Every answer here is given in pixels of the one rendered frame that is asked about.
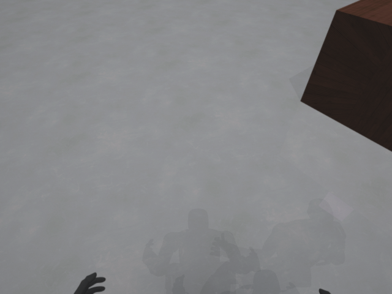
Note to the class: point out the robot left hand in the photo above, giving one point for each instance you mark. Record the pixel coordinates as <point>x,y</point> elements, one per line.
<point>89,281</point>

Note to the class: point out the pedestal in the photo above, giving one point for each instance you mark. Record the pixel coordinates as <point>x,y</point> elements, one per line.
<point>351,81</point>

